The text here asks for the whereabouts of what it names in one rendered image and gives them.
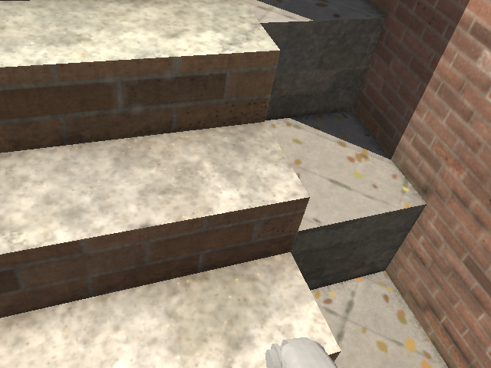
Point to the robot right thigh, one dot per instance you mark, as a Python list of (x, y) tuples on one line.
[(298, 353)]

